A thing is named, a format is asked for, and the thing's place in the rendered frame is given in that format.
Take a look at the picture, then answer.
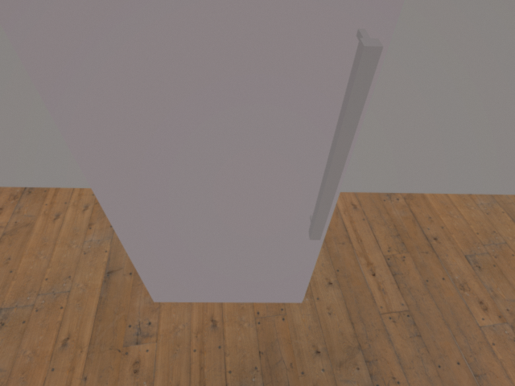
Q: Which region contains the fridge door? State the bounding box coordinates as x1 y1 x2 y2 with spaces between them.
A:
0 0 405 303

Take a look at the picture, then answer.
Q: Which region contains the handle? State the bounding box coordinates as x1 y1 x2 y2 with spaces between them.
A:
309 29 383 240

